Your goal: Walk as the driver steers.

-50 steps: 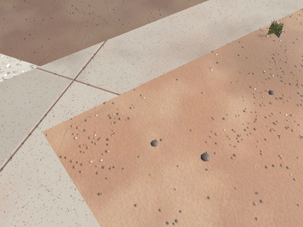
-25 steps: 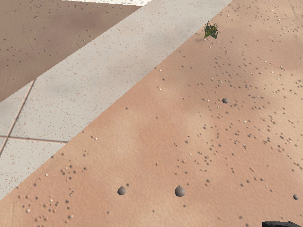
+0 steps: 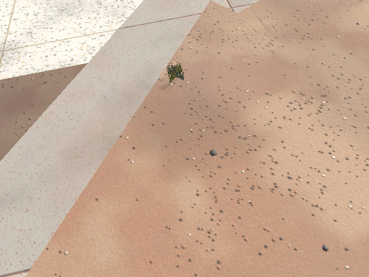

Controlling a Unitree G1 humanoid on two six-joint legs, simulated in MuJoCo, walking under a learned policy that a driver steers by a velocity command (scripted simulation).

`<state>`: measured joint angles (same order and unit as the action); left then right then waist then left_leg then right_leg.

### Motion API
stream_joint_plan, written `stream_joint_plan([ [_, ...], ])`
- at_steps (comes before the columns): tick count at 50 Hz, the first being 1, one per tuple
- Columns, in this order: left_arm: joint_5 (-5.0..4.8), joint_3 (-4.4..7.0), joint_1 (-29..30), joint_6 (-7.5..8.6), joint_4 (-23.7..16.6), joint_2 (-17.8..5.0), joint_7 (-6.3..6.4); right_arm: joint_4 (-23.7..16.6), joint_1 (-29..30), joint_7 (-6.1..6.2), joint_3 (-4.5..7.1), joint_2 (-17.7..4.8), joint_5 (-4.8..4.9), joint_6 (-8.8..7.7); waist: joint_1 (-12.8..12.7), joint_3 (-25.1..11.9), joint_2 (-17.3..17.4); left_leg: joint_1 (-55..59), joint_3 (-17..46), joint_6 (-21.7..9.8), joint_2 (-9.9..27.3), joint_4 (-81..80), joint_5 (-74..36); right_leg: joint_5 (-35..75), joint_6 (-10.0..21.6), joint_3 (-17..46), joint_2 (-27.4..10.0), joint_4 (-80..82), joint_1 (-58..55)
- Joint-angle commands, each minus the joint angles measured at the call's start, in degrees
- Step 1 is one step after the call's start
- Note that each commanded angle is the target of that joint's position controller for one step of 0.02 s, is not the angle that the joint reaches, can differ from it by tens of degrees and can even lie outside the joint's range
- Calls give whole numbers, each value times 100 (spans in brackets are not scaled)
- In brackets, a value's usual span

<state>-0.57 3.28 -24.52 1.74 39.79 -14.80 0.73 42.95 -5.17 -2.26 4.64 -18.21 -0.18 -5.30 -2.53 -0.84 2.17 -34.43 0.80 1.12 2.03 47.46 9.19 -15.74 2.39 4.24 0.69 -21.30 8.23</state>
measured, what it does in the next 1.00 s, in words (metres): walks ahead, turning right: left foot, then right foot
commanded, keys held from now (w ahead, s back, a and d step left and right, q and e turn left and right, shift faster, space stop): w+e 0.40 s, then e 0.20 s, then no key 0.40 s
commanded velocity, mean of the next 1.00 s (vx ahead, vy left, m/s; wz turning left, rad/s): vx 0.29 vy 0.00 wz -0.47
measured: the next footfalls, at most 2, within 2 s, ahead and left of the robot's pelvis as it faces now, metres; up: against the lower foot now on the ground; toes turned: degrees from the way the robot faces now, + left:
left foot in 0.22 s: +0.28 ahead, +0.13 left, +0.00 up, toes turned -9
right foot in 0.68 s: +0.45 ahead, -0.18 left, +0.00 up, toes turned -23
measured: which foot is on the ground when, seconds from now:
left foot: up 0.00-0.20, down 0.22-0.68, up 0.70-1.00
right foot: down 0.00-0.22, up 0.24-0.66, down 0.68-1.00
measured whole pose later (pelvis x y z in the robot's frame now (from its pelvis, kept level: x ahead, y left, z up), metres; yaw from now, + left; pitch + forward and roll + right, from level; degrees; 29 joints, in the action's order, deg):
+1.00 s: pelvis +0.39 -0.06 -0.02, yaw -26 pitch +1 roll +0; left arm 1.3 2.4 -8.6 0.4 37.5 -14.7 -0.2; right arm 45.9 -7.0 1.4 2.1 -16.6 -0.1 1.5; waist -0.9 2.4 1.4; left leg -25.1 2.1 3.1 3.9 43.7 19.5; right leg -7.6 3.5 0.9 4.4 -28.0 21.8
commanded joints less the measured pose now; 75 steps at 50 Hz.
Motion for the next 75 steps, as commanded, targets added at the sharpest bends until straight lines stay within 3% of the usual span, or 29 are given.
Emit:
stream_joint_plan([
  [1,-35,348,188,113,-409,-1194,109,-553,976,-36,-23,-179,30,-113,-52,239,-828,-223,2,124,-190,-1033,-760,924,964,1055,-1001,858,-97],
  [7,-123,391,17,59,-225,-1218,122,-695,1062,-74,30,-439,119,-162,-35,333,-1058,579,192,-18,-256,-1829,-658,890,802,1580,-1196,450,-111],
  [10,-72,316,237,14,-300,-975,103,-435,-86,-1,213,-739,55,-220,556,-264,-1067,2316,49,-349,-240,-2133,-491,1953,477,1433,-767,-767,107],
  [11,22,192,348,23,-468,-668,87,-342,-1061,50,298,-1061,-49,-231,978,-1150,-530,3903,958,-724,684,-1994,-176,1318,247,1077,-376,-2413,902],
  [12,-131,55,-431,94,-652,-168,85,-148,-1616,43,400,-1513,-126,-152,602,-2040,1631,5771,3788,-1611,2034,-2666,1283,-1554,-139,499,412,-4494,2946],
  [13,-246,152,-443,121,-472,-750,91,-214,-1440,30,265,-966,-4,-135,652,-1648,1311,5518,4407,-1594,2160,-3123,2396,-1689,-176,733,46,-5370,3664],
  [14,-233,246,166,107,-505,-1089,73,-271,-1141,79,168,-613,38,-89,748,-854,778,4785,3429,-1370,1964,-3171,2250,-1203,-169,576,-202,-5519,3868],
  [16,-70,255,781,85,-592,-1000,64,-235,-725,120,76,-332,-36,-20,584,-90,155,3446,2042,-1142,1459,-3329,823,-522,-137,374,-578,-5099,3481],
  [19,-145,211,717,-14,-651,-685,-22,-123,-609,167,73,-303,-29,-99,325,93,460,2799,1164,-1209,1341,-3697,46,-282,-154,273,-820,-4706,3118],
  [22,-51,151,1117,-66,-837,-541,-29,-7,-538,196,147,-565,-13,-125,270,352,190,2663,462,-1320,1449,-3767,-1714,17,-294,139,-821,-3988,3335],
  [26,-10,106,1501,-9,-866,-437,-179,36,-347,288,172,-750,22,22,364,184,247,2612,-727,-1003,1058,-3478,-2911,1445,-296,-415,-573,-2405,2503],
  [29,-31,170,1794,-42,-1002,-546,-323,117,-510,320,206,-910,157,122,430,76,324,3044,-890,-834,1158,-3124,-2997,1565,-126,-565,-412,-1671,2155],
  [31,17,292,1596,-68,-1026,-778,-365,117,-520,338,261,-1056,275,180,248,-105,362,3270,-909,-740,1236,-2478,-3669,1122,100,-701,-158,-1348,1686],
  [33,52,522,546,-56,-757,-1163,-284,122,-605,331,193,-863,283,226,-330,-620,-35,2884,-1124,-424,858,-761,-3315,1935,444,-759,204,-578,105],
  [34,79,604,242,-80,-788,-1645,-130,-8,-915,292,37,-443,-54,234,-256,-1093,-1249,1511,-1203,-87,449,1066,-193,4459,853,698,-990,-830,-1332],
  [35,224,507,753,-47,-1121,-1931,-103,-131,-1396,225,-126,-194,-117,197,264,-2044,-2104,140,-414,222,-453,2991,3301,5704,2235,3296,-2516,-640,-2315],
  [36,175,386,812,-37,-1186,-1436,-174,21,-1180,174,-7,-805,55,224,-119,-2542,-1052,102,433,204,-145,3296,2902,4660,2173,3003,-2344,-353,-2047],
  [37,129,295,1064,-8,-1117,-1194,-202,-72,-797,166,0,-832,187,268,-44,-1847,-856,-182,328,139,67,3151,2549,3987,1863,2247,-2025,-331,-1558],
  [38,48,237,1239,-7,-1013,-1000,-206,-36,-677,221,-32,-675,126,331,99,-1271,-431,-217,281,143,273,2638,2251,3408,1501,1729,-1676,-260,-863],
  [40,96,185,1598,-35,-965,-933,-173,28,-688,304,-16,-676,74,504,369,-788,-591,504,188,188,338,2026,1843,2953,1242,1227,-1318,38,449],
  [42,201,204,1761,4,-929,-975,-139,114,-908,353,-52,-515,33,585,501,-797,-736,995,85,248,237,1498,1591,2978,1258,965,-1210,201,933],
  [49,198,118,1794,-73,-579,-769,-61,73,-409,383,-127,-341,12,655,256,-604,-919,1714,66,184,148,-498,901,380,1064,981,-1074,402,1171],
  [52,165,-18,1651,-91,-351,-450,-92,164,-597,299,-166,-199,-121,597,436,-364,-719,2598,-41,-66,70,-1989,29,-774,532,858,-723,187,1528],
  [53,214,-53,1464,-73,-267,-353,-92,105,-612,297,-145,-439,-188,571,325,-274,-370,2728,511,-257,569,-2266,-315,-1019,228,672,-454,-159,1667],
  [54,220,-19,1128,-67,-239,-367,-99,90,-312,306,-81,-756,-151,567,-77,-61,379,2087,732,-514,826,-2325,402,-885,-10,161,-26,-257,1487],
  [55,254,-18,1400,-73,-239,-426,-76,97,-200,278,-133,-447,-135,538,52,-4,575,1384,754,-531,705,-2617,1483,-330,-139,12,6,-480,772],
  [56,223,17,1607,-93,-280,-502,-58,94,-134,264,-198,-273,-158,490,98,83,575,1131,658,-389,573,-2726,1817,-24,-116,49,-31,-593,492],
  [60,190,45,1566,-152,-149,-489,-3,203,-362,294,-229,-274,-74,330,206,47,230,1512,365,-189,356,-2415,844,595,75,220,-156,-580,468],
  [75,96,115,1528,-213,533,-441,104,581,-532,293,-285,-196,-24,370,302,-117,-232,2019,151,-241,160,-2234,-307,1878,-34,252,-237,-678,-6],
])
